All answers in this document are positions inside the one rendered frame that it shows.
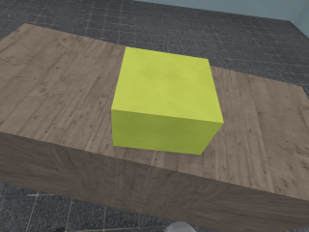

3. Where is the carton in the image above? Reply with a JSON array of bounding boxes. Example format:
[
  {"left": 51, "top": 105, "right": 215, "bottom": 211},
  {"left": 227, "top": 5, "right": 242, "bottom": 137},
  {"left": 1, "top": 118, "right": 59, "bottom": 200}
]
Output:
[{"left": 111, "top": 46, "right": 224, "bottom": 155}]

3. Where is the robot right thigh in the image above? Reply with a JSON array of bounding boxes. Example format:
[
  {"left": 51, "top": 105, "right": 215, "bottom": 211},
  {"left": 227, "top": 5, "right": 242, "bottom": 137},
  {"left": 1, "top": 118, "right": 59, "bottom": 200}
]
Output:
[{"left": 164, "top": 221, "right": 196, "bottom": 232}]

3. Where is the pedestal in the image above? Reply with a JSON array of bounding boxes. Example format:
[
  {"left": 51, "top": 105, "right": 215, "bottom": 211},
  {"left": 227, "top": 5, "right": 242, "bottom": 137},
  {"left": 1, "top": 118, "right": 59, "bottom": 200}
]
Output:
[{"left": 0, "top": 23, "right": 309, "bottom": 232}]

